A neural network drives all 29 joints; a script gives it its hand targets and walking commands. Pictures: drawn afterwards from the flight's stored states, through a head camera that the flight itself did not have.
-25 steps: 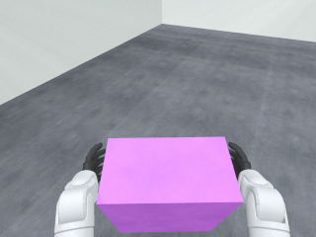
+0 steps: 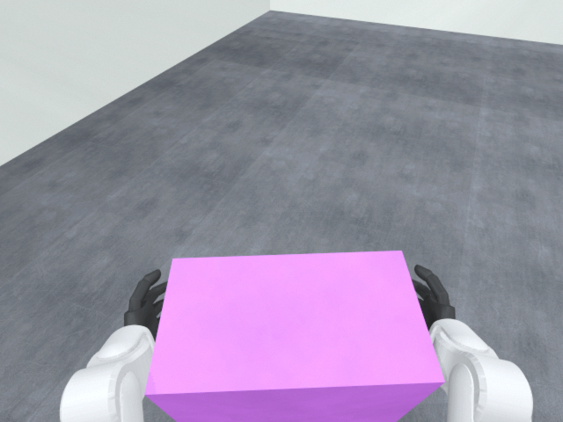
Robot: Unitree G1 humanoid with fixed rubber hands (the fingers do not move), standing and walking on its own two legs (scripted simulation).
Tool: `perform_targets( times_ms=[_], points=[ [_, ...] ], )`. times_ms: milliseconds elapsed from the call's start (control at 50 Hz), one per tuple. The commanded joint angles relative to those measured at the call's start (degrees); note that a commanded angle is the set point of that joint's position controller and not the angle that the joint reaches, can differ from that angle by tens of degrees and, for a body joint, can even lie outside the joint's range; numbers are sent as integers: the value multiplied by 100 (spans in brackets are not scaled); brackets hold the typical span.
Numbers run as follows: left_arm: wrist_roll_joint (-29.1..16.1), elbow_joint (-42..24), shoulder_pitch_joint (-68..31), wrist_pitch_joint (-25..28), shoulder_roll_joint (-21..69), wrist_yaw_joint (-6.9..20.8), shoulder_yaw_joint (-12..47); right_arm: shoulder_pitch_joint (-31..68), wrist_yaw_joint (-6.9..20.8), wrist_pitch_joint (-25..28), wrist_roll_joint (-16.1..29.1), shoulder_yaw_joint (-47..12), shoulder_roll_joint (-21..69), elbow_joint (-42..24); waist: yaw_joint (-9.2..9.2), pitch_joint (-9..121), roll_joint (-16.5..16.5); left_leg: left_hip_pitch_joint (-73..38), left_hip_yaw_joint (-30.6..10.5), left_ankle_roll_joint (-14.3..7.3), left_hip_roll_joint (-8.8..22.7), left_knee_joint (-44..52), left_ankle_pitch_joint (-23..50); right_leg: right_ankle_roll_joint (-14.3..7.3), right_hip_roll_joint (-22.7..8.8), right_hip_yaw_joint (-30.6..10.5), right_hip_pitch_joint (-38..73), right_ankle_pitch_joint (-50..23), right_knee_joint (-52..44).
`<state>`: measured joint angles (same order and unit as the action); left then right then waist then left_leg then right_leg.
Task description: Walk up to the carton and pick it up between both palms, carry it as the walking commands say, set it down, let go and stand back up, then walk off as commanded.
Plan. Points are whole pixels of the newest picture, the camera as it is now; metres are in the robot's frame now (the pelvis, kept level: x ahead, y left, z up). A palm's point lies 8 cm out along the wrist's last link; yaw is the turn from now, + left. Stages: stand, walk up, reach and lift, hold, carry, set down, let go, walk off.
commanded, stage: carry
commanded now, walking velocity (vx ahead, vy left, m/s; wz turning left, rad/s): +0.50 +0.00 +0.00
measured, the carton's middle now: (289, 359) +0.22 +0.01 +0.02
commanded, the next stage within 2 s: none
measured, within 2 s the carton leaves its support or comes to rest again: neither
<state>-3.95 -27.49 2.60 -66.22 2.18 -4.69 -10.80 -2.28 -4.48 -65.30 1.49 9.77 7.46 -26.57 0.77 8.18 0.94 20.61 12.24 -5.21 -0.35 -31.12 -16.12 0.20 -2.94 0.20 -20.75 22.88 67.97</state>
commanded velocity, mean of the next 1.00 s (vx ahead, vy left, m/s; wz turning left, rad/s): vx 0.50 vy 0.00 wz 0.00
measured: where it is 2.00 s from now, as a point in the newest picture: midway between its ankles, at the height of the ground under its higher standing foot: (289, 202)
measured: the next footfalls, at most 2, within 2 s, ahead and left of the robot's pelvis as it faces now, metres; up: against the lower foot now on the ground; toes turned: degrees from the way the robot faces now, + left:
right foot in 0.38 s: +0.44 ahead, -0.10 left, +0.00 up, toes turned -9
left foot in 0.90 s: +0.82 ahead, +0.11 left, +0.00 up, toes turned +15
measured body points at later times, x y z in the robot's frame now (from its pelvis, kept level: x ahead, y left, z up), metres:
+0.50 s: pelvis +0.33 -0.04 +0.00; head +0.34 -0.04 +0.45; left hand +0.56 +0.16 +0.07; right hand +0.59 -0.20 +0.07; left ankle +0.17 +0.07 -0.63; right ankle +0.40 -0.09 -0.73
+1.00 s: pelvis +0.69 +0.02 -0.01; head +0.71 +0.02 +0.44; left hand +0.94 +0.21 +0.06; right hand +0.94 -0.15 +0.06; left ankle +0.78 +0.10 -0.73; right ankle +0.48 -0.10 -0.63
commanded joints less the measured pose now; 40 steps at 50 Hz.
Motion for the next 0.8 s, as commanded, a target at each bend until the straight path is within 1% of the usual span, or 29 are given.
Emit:
perform_targets(
  times_ms=[0, 20, 40, 80, 100, 140, 180, 220, 240, 280, 300, 320, 340, 360, 380, 400, 420, 440, 460, 480, 500, 540, 560, 620, 680, 740, 780],
  points=[
    [-878, -541, -2069, 57, 4227, 725, 4284, 2081, 445, 23, 952, -4089, 3636, -795, -164, 642, 16, -2316, -2763, -572, 2068, 2009, 1178, 24, -555, -264, -2170, -419, -35],
    [-773, -528, -1938, 98, 4282, 701, 4265, 2109, 508, 43, 1055, -4187, 3663, -879, -156, 512, -116, -2111, -2378, -434, 1959, 2154, 1047, 58, -535, -92, -1999, -569, -459],
    [-664, -553, -1880, 130, 4233, 654, 4233, 2125, 560, 52, 1141, -4241, 3617, -905, -166, 410, -321, -2006, -2081, -354, 1880, 2279, 1140, 76, -471, 106, -1914, -732, -874],
    [-455, -534, -1743, 148, 4057, 533, 4149, 2066, 642, 33, 1238, -4257, 3425, -828, -184, 254, -644, -2027, -1584, -263, 1711, 2370, 1750, 90, -355, 442, -1898, -1100, -1584],
    [-393, -549, -1709, 147, 4001, 483, 4129, 2087, 678, 23, 1283, -4271, 3369, -827, -188, 175, -697, -2060, -1363, -219, 1596, 2356, 2053, 89, -285, 587, -1899, -1327, -1967],
    [-377, -684, -1791, 122, 4000, 411, 4178, 2112, 733, 8, 1336, -4261, 3319, -905, -185, -19, -859, -2063, -1040, -137, 1412, 2400, 2584, 60, -97, 873, -1813, -1711, -2602],
    [-411, -812, -1922, 95, 3984, 374, 4240, 2062, 757, -7, 1320, -4212, 3285, -922, -179, -146, -1013, -2065, -770, -62, 1308, 2488, 2988, -2, 51, 1083, -1575, -2036, -3099],
    [-480, -952, -2081, 70, 3979, 370, 4307, 2013, 749, -16, 1292, -4169, 3266, -987, -202, -245, -1113, -2126, -608, -24, 1308, 2544, 3235, -52, 160, 1204, -1341, -2338, -3489],
    [-516, -1006, -2137, 56, 3984, 373, 4332, 1997, 735, -20, 1278, -4158, 3265, -1033, -212, -235, -1146, -2220, -529, -2, 1323, 2464, 3553, -76, 223, 1244, -1195, -2417, -3651],
    [-595, -1084, -2210, 29, 3977, 380, 4383, 2005, 700, -26, 1270, -4146, 3277, -1156, -225, 13, -1255, -2553, -282, 100, 1279, 1924, 4609, -108, 392, 1402, -728, -2369, -3923],
    [-634, -1089, -2170, 9, 3935, 386, 4392, 1990, 679, -36, 1253, -4127, 3265, -1214, -206, 222, -1276, -2663, -160, 145, 1235, 1411, 5010, -103, 522, 1552, -324, -2316, -4016],
    [-674, -1065, -2071, -19, 3874, 392, 4387, 1967, 657, -57, 1221, -4096, 3228, -1258, -137, 509, -1224, -2632, -28, 182, 1161, 647, 5171, -109, 658, 1739, 326, -2328, -4185],
    [-741, -1069, -2021, -50, 3852, 409, 4394, 1907, 631, -80, 1165, -4062, 3190, -1271, -63, 877, -1055, -2208, 64, 242, 1016, -353, 4909, -198, 667, 1736, 1322, -2024, -4239],
    [-801, -1052, -1914, -75, 3828, 441, 4378, 1960, 601, -120, 1112, -4014, 3073, -1244, 110, 1286, -748, -971, -106, 281, 951, -1582, 3841, -388, 75, 906, 2676, -1497, -4075],
    [-824, -883, -1884, -116, 3725, 474, 4363, 1817, 568, -184, 980, -4017, 2994, -1179, 105, 1826, 1022, 1070, -190, 454, 270, -3590, 1257, -1304, -1843, -2026, 4054, -445, -4634],
    [-905, -703, -1870, -68, 3915, 496, 4345, 2051, 609, -181, 975, -4120, 3028, -1107, 29, 1712, 1345, 1824, -786, 413, -31, -4655, -986, -1601, -2165, -2939, 3793, -996, -5358],
    [-959, -787, -2023, -5, 4092, 536, 4393, 2079, 657, -147, 1057, -4258, 3383, -1020, 4, 1588, 696, 1945, -1317, 364, 327, -4926, -829, -1477, -2153, -2545, 3419, -1848, -5314],
    [-998, -931, -2217, 55, 4350, 583, 4510, 2158, 717, -90, 1148, -4316, 3694, -994, -15, 1460, 127, 1711, -1485, 375, 557, -4600, -496, -1255, -2054, -2076, 2883, -2190, -5453],
    [-1007, -922, -2265, 98, 4479, 636, 4545, 2136, 758, -36, 1156, -4281, 3854, -882, -12, 1212, -36, 1465, -1453, 440, 730, -4093, -304, -969, -1842, -1495, 2420, -1937, -5607],
    [-1008, -904, -2257, 159, 4549, 699, 4580, 2045, 782, 39, 1105, -4294, 3968, -814, -19, 1001, 33, 1240, -1356, 524, 844, -3641, -184, -732, -1634, -1030, 2064, -1513, -5824],
    [-1016, -875, -2212, 204, 4557, 760, 4599, 1943, 769, 95, 1023, -4299, 4028, -747, -20, 857, 203, 1076, -1179, 578, 828, -3359, -20, -628, -1502, -684, 1858, -1262, -6014],
    [-1019, -730, -2089, 246, 4418, 850, 4574, 1803, 700, 152, 852, -4278, 4004, -584, -11, 552, 495, 1138, -968, 676, 851, -2843, 369, -648, -1418, -319, 1764, -977, -6403],
    [-1028, -708, -2064, 263, 4352, 879, 4572, 1784, 664, 170, 805, -4286, 3980, -563, -5, 426, 546, 1262, -883, 726, 861, -2644, 570, -670, -1383, -181, 1842, -1040, -6512],
    [-1086, -782, -2133, 281, 4231, 915, 4574, 1834, 580, 189, 758, -4301, 3920, -622, -7, 98, 541, 1653, -632, 820, 831, -2231, 1094, -623, -1202, 256, 2198, -1752, -6456],
    [-1036, -784, -2030, 235, 4090, 890, 4449, 1878, 534, 130, 786, -4335, 3815, -681, 7, -240, 608, 1799, -388, 851, 736, -1697, 1401, -560, -1038, 605, 2388, -2493, -6263],
    [-965, -812, -1930, 154, 3984, 838, 4310, 2013, 519, 29, 862, -4412, 3748, -792, 52, -524, 695, 1839, -148, 800, 601, -1021, 1480, -561, -992, 767, 2613, -3158, -6046],
    [-928, -870, -1933, 99, 3934, 802, 4273, 2079, 524, -35, 916, -4454, 3738, -851, 72, -625, 746, 1806, 34, 751, 444, -544, 1528, -558, -995, 828, 2855, -3931, -5848]
  ],
)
